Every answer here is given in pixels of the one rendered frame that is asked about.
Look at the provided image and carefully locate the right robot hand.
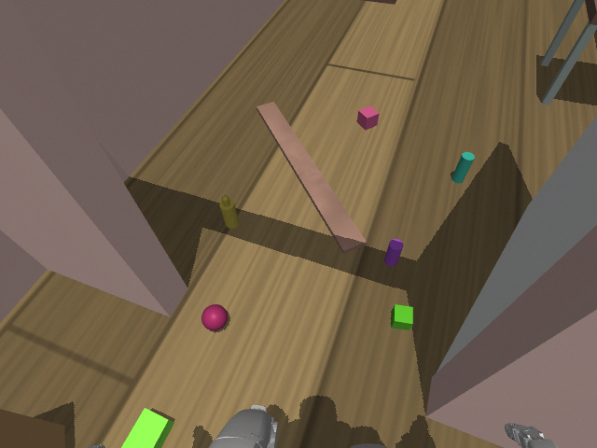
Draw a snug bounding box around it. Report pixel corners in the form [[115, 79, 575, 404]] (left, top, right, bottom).
[[505, 424, 559, 448]]

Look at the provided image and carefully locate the chair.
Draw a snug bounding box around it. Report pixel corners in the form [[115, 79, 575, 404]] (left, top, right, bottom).
[[541, 0, 597, 105]]

